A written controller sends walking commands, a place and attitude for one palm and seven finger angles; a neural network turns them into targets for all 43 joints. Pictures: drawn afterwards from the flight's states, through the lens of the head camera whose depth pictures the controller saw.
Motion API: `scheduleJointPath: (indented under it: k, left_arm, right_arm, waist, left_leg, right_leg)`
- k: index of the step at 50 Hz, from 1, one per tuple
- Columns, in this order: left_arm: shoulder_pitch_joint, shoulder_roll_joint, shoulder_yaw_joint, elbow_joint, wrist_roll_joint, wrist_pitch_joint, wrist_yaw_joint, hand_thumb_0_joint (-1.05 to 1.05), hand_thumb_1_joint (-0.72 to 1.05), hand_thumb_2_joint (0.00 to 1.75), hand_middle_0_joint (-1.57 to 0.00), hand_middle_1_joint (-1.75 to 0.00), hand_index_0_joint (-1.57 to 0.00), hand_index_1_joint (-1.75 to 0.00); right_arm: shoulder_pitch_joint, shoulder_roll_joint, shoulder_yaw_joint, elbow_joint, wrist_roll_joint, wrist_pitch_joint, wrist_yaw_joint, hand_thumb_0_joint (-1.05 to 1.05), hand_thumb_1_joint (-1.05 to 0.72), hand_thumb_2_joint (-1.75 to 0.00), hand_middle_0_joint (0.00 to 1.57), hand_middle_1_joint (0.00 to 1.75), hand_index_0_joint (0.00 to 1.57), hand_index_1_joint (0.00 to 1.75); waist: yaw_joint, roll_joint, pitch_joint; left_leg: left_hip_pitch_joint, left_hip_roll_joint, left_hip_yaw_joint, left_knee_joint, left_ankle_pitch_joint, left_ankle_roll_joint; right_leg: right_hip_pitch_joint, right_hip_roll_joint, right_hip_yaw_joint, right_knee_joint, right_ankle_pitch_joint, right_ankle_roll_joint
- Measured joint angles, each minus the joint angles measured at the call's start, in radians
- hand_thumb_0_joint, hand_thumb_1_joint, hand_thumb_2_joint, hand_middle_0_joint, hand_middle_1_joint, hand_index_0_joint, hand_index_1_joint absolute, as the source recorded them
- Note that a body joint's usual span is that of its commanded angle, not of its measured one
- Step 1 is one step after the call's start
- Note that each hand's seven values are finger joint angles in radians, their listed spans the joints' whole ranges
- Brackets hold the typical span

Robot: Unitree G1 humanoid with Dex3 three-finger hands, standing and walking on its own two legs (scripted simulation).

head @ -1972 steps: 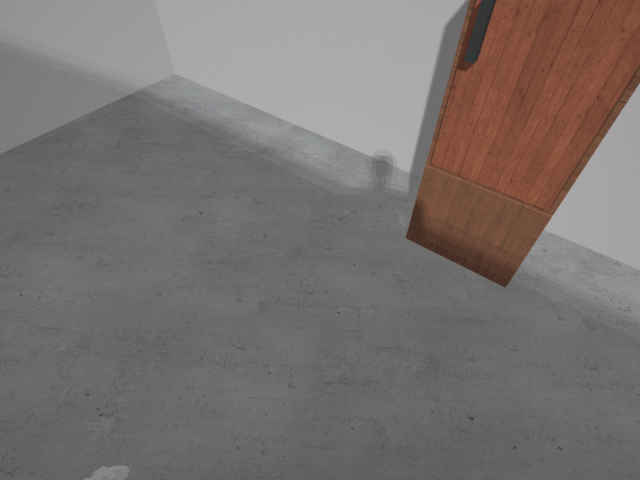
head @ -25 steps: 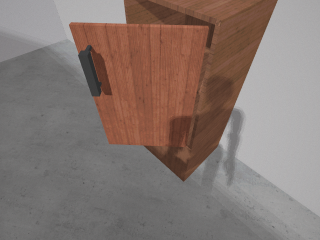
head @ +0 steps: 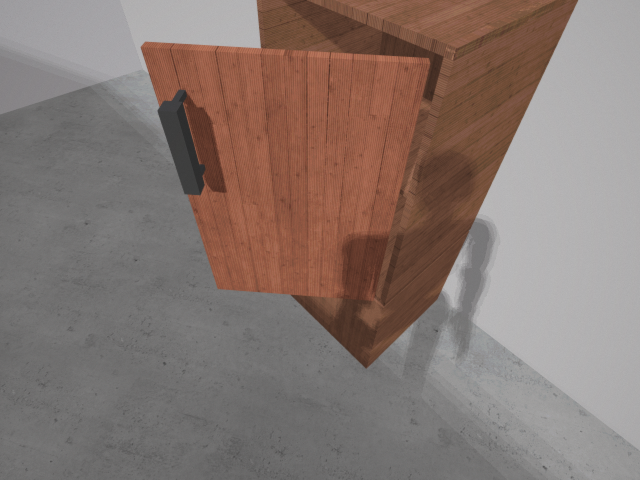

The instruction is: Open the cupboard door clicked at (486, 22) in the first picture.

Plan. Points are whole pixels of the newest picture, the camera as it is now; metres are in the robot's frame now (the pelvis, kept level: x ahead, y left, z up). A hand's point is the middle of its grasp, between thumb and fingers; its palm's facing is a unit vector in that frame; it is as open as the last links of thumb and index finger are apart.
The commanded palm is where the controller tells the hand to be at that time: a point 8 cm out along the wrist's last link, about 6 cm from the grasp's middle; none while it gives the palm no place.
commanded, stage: look again from close up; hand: left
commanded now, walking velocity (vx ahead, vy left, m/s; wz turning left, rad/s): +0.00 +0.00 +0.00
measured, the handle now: (187, 143) +0.56 +0.25 +0.11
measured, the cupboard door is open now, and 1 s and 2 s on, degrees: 43 43 43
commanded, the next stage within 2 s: raise the hand with hooked fingers in 0.60 s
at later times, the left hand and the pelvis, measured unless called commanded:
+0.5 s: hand out of the picture +0.02 +0.23 -0.18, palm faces -0.04 -0.97 -0.24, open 7.3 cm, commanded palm none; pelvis -0.02 +0.04 -0.01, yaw -2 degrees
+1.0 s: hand (142, 437) +0.17 +0.22 -0.01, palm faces +0.05 -1.00 -0.08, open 7.9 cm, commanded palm +0.11 +0.28 -0.03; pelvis -0.06 +0.01 -0.05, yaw +0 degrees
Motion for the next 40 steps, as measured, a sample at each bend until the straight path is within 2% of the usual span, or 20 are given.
scheduleJointPath:
  k: [5,9,11,17,27,36,37,38,40]
  left_arm:
    - [-0.007,0.010,0.001,-0.003,0.000,-0.002,0.000,0.00,0.92,0.90,-0.20,-0.30,-0.20,-0.30]
    - [0.008,0.003,-0.009,-0.041,0.014,-0.032,0.022,0.00,0.91,0.90,-0.20,-0.30,-0.20,-0.30]
    - [0.008,0.009,-0.011,-0.055,0.012,-0.034,0.021,0.00,0.91,0.90,-0.20,-0.30,-0.20,-0.30]
    - [-0.013,0.037,-0.009,-0.094,0.010,-0.005,0.021,0.00,0.91,0.90,-0.20,-0.30,-0.20,-0.30]
    - [-0.033,0.080,-0.014,-0.117,0.010,0.013,0.003,0.00,0.91,0.90,-0.20,-0.30,-0.20,-0.30]
    - [-0.018,0.081,-0.018,-0.091,0.011,0.008,0.003,0.00,0.91,0.90,-0.20,-0.30,-0.20,-0.30]
    - [0.030,0.075,0.012,-0.241,-0.024,0.068,0.002,0.01,0.91,0.90,-0.20,-0.30,-0.20,-0.30]
    - [0.089,0.072,0.038,-0.432,-0.046,0.085,0.010,0.01,0.91,0.90,-0.20,-0.30,-0.20,-0.30]
    - [0.176,0.073,0.052,-0.746,-0.088,0.040,0.049,0.02,0.90,0.90,-0.20,-0.31,-0.20,-0.31]
  right_arm:
    - [-0.008,-0.004,0.002,-0.006,0.000,-0.003,-0.001,0.01,-0.92,-0.90,0.20,0.30,0.20,0.30]
    - [-0.017,-0.030,0.001,-0.073,0.005,-0.007,0.013,0.01,-0.92,-0.90,0.20,0.30,0.20,0.30]
    - [-0.015,-0.032,0.001,-0.101,0.003,-0.020,0.015,0.01,-0.92,-0.90,0.20,0.30,0.20,0.30]
    - [-0.010,-0.028,0.010,-0.127,0.002,-0.015,0.011,0.00,-0.92,-0.90,0.20,0.30,0.20,0.30]
    - [-0.006,-0.032,0.022,-0.115,-0.002,-0.007,0.026,0.00,-0.93,-0.90,0.20,0.30,0.20,0.30]
    - [0.004,-0.043,0.024,-0.089,0.004,-0.010,0.029,0.00,-0.91,-0.90,0.20,0.30,0.20,0.30]
    - [0.021,-0.045,0.022,-0.124,0.016,-0.022,0.024,0.01,-0.91,-0.90,0.20,0.30,0.20,0.30]
    - [0.047,-0.043,0.022,-0.162,0.026,-0.067,0.006,0.01,-0.91,-0.90,0.20,0.30,0.20,0.30]
    - [0.080,-0.039,0.014,-0.214,0.049,-0.166,-0.021,0.01,-0.91,-0.90,0.20,0.30,0.20,0.30]
  waist:
    - [0.001,-0.003,0.000]
    - [0.000,0.029,0.006]
    - [-0.010,0.025,0.010]
    - [-0.005,0.024,0.004]
    - [-0.001,0.008,-0.004]
    - [0.002,0.008,0.012]
    - [-0.004,0.009,0.014]
    - [0.002,0.000,0.014]
    - [0.002,-0.013,-0.010]
  left_leg:
    - [0.005,-0.003,0.002,-0.005,-0.003,0.002]
    - [-0.066,0.016,-0.012,0.105,-0.062,0.022]
    - [-0.074,0.005,-0.009,0.125,-0.072,0.009]
    - [-0.077,-0.017,0.008,0.180,-0.096,0.039]
    - [-0.074,-0.037,0.027,0.127,-0.051,0.054]
    - [-0.082,-0.032,0.027,0.101,-0.028,0.052]
    - [-0.095,-0.030,0.020,0.112,-0.031,0.050]
    - [-0.098,-0.036,0.018,0.111,-0.029,0.050]
    - [-0.114,-0.049,0.011,0.110,-0.022,0.047]
  right_leg:
    - [0.007,-0.003,0.002,-0.009,0.000,0.003]
    - [-0.044,0.016,0.017,0.037,-0.009,0.010]
    - [-0.066,0.003,0.023,0.091,-0.034,0.016]
    - [-0.078,-0.023,0.039,0.159,-0.071,0.037]
    - [-0.096,-0.043,0.056,0.138,-0.037,0.048]
    - [-0.102,-0.036,0.055,0.108,-0.013,0.048]
    - [-0.108,-0.034,0.048,0.111,-0.013,0.047]
    - [-0.121,-0.039,0.045,0.131,-0.017,0.038]
    - [-0.154,-0.055,0.029,0.179,-0.033,0.023]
